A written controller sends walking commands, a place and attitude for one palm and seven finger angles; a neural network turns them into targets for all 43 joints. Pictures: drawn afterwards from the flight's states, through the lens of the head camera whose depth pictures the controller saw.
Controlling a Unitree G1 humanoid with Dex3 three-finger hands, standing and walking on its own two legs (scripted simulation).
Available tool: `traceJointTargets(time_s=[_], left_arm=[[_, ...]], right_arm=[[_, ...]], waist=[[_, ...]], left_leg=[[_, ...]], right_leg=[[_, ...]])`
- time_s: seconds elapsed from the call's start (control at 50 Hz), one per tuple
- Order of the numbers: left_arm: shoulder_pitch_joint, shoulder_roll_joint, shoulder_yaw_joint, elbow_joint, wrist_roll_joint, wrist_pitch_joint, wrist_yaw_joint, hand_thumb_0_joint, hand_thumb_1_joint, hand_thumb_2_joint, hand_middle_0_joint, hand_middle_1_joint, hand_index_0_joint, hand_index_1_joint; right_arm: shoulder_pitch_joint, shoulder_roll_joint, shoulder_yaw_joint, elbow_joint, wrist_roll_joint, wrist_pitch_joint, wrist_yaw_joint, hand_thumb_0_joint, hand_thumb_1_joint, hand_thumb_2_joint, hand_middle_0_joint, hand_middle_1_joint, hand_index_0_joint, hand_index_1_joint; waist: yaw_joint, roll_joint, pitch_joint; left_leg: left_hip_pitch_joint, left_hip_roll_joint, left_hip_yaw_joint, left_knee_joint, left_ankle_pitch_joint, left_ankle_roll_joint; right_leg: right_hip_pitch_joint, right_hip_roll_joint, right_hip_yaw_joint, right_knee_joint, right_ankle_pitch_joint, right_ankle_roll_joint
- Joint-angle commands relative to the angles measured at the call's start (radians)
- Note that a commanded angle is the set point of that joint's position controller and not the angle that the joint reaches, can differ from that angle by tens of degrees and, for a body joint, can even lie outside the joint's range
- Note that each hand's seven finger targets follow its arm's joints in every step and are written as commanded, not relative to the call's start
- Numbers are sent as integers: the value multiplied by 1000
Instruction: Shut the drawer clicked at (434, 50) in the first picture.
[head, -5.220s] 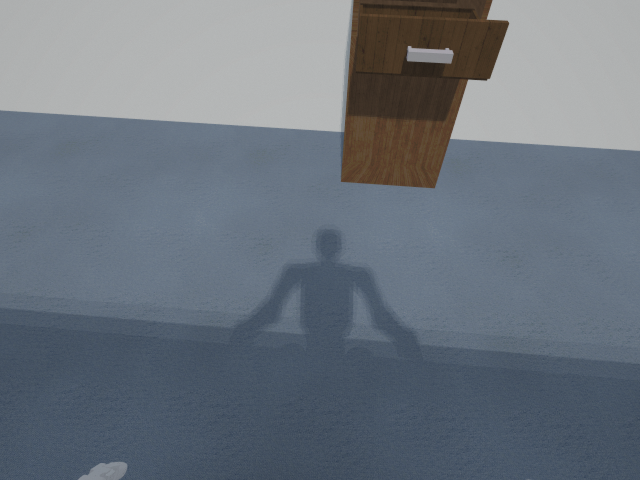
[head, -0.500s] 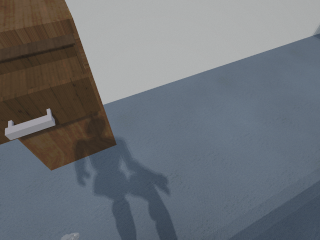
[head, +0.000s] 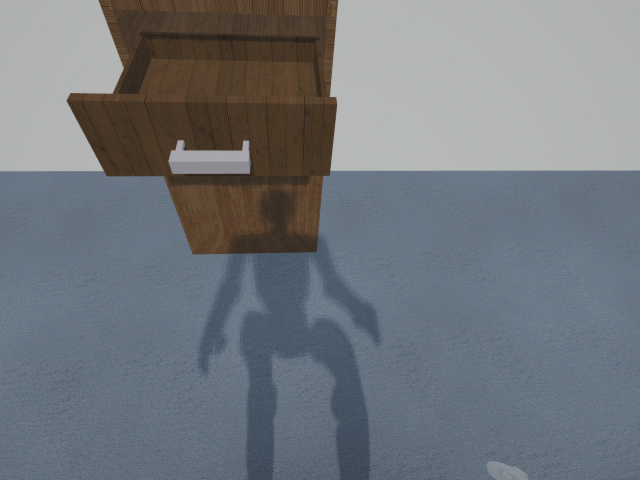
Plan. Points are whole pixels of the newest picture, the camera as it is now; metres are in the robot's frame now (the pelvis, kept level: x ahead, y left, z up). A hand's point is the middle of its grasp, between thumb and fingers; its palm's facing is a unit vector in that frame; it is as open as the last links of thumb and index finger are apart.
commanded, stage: turn to face it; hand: left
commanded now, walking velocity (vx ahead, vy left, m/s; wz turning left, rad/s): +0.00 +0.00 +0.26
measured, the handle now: (212, 153) +0.58 +0.24 +0.02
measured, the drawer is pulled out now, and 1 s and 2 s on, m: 0.30 0.30 0.30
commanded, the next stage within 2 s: take the last steps up to it in 0.16 s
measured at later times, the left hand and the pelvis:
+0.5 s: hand out of the picture +0.06 +0.19 -0.15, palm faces +0.12 -0.97 -0.23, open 7.4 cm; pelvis +0.01 +0.00 +0.01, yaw +7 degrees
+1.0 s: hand out of the picture +0.00 +0.21 -0.17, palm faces +0.23 -0.97 -0.13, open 7.4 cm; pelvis +0.13 +0.08 +0.00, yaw +7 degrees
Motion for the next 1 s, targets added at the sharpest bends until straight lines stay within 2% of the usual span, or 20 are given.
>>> traceJointTargets(time_s=[0.0, 0.06, 0.08, 0.24, 0.34, 0.4, 0.42, 0.44, 0.46, 0.48, 0.54, 0.58, 0.68, 0.78, 0.84, 0.86, 0.88, 0.9, 0.94, 0.98], left_arm=[[-108, 74, 13, -107, -5, 0, 18, 0, 900, 900, -200, -300, -200, -300], [-46, 86, 20, -47, -10, 0, 4, 0, 900, 900, -200, -300, -200, -300], [-39, 86, 17, -35, -9, 0, 3, 0, 900, 900, -200, -300, -200, -300], [-94, 56, 5, -47, -11, 4, 13, 0, 900, 900, -200, -300, -200, -300], [-90, 23, -6, -36, -3, -20, -1, 0, 900, 900, -200, -300, -200, -300], [20, 15, -7, 11, 2, -44, -7, 0, 900, 900, -200, -300, -200, -300], [77, 50, 0, 35, 8, -57, -2, 0, 900, 900, -200, -300, -200, -300], [135, 125, 18, 47, 16, -65, 6, 0, 900, 900, -200, -300, -200, -300], [187, 162, 25, 45, 4, -63, 11, 0, 900, 900, -200, -300, -200, -300], [167, 145, 27, 48, 0, -73, 13, 0, 900, 900, -200, -300, -200, -300], [65, 43, 2, 41, -3, -91, 10, 0, 900, 900, -200, -300, -200, -300], [101, 8, -8, 61, -4, -104, 11, 0, 900, 900, -200, -300, -200, -300], [188, 18, -10, 127, 2, -116, 13, 0, 900, 900, -200, -300, -200, -300], [222, 34, -6, 172, 6, -105, 15, 0, 900, 900, -200, -300, -200, -300], [196, 31, 1, 181, -3, -98, 15, 0, 900, 900, -200, -300, -200, -300], [225, -7, -5, 180, -7, -95, 10, 0, 900, 900, -200, -300, -200, -300], [253, -61, -12, 160, -18, -94, 4, 0, 900, 900, -200, -300, -200, -300], [181, -36, -11, 128, -9, -93, 8, 0, 900, 900, -200, -300, -200, -300], [65, -41, 0, 120, -5, -87, -2, 0, 900, 900, -200, -300, -200, -300], [89, -65, 1, 140, 7, -72, -15, 0, 900, 900, -200, -300, -200, -300]], right_arm=[[184, -243, -54, -6, -2, -28, -43, 0, -900, -900, 200, 300, 200, 300], [38, -160, -25, -38, 1, -34, -49, 0, -900, -900, 200, 300, 200, 300], [41, -154, -23, -36, 2, -38, -48, 0, -900, -900, 200, 300, 200, 300], [109, -140, -27, 5, -3, -35, -50, 0, -900, -900, 200, 300, 200, 300], [148, -123, -24, 35, -13, -43, -48, 0, -900, -900, 200, 300, 200, 300], [137, -95, -17, 56, -4, -50, -47, 0, -900, -900, 200, 300, 200, 300], [147, -50, -10, 60, 3, -55, -44, 0, -900, -900, 200, 300, 200, 300], [150, 12, 6, 36, 10, -62, -40, 0, -900, -900, 200, 300, 200, 300], [80, -44, -8, 3, -5, -56, -32, 0, -900, -900, 200, 300, 200, 300], [55, -55, -17, 7, -10, -51, -24, 0, -900, -900, 200, 300, 200, 300], [139, -21, -23, 70, -13, -44, -9, 0, -900, -900, 200, 300, 200, 300], [159, 6, -20, 87, -13, -46, -8, 0, -900, -900, 200, 300, 200, 300], [78, 28, -12, 66, -5, -53, -2, 0, -900, -900, 200, 300, 200, 300], [10, 51, -1, 52, 0, -72, 5, 0, -900, -900, 200, 300, 200, 300], [193, 14, -9, 114, -8, -94, -14, 0, -900, -900, 200, 300, 200, 300], [326, -63, -27, 154, -14, -102, -27, 0, -900, -900, 200, 300, 200, 300], [438, -174, -52, 173, -20, -107, -40, 0, -900, -900, 200, 300, 200, 300], [468, -189, -52, 185, -10, -97, -44, 0, -900, -900, 200, 300, 200, 300], [320, -104, -36, 151, -7, -99, -51, 0, -900, -900, 200, 300, 200, 300], [236, -24, -13, 131, -8, -114, -54, 0, -900, -900, 200, 300, 200, 300]], waist=[[-109, 307, -177], [-35, 204, -126], [-37, 183, -128], [-61, 169, -109], [-65, 185, -84], [-6, 117, -67], [15, 8, -58], [34, -234, -36], [67, -185, 10], [55, -170, 60], [-34, -56, 86], [-37, -55, 61], [-15, -82, 42], [3, -125, 49], [-88, -63, -47], [-133, 96, -150], [-153, 336, -250], [-171, 302, -255], [-128, 192, -69], [-67, 121, 3]], left_leg=[[254, 360, -379, -213, 815, 197], [175, 242, -219, -225, 730, 153], [171, 225, -210, -232, 719, 147], [182, 232, -288, -260, 593, 177], [99, 220, -380, -318, 140, 179], [-62, 152, -342, -242, -79, 127], [-200, 75, -272, -103, -150, 79], [-385, -52, -105, 133, -197, 21], [-431, -22, -107, 293, -251, 10], [-443, 9, -141, 389, -180, 16], [-401, 52, -115, 483, 34, -5], [-386, 61, -89, 476, 91, -18], [-384, 78, -25, 328, 103, -29], [-221, 50, 27, 123, 79, 3], [101, -4, 65, -79, 142, 21], [334, 96, -45, -112, 152, 46], [498, 377, -419, -209, 184, 142], [442, 441, -515, -316, 95, 190], [195, 397, -431, -382, -21, 181], [43, 337, -286, -420, 24, 138]], right_leg=[[-289, 53, 211, 399, -229, 19], [-240, 63, 217, 445, -49, 24], [-224, 68, 213, 433, -28, 28], [-161, 103, 218, 229, -51, 27], [-50, 144, 194, 40, -79, -11], [196, 156, 171, -249, 74, -25], [335, 75, 275, -357, 19, -49], [409, -149, 573, -493, -154, -140], [300, -276, 721, -583, -283, -219], [206, -252, 737, -619, -359, -230], [137, -126, 442, -578, -101, -174], [166, -88, 337, -551, 128, -166], [225, -87, 270, -505, 391, -188], [179, -89, 249, -456, 397, -184], [124, -26, 190, -200, 500, -146], [10, 26, 159, 25, 400, -111], [-210, 148, 90, 308, -64, -63], [-264, 162, 184, 475, -212, -79], [-330, 74, 240, 580, -55, -86], [-268, 39, 238, 528, 41, -69]])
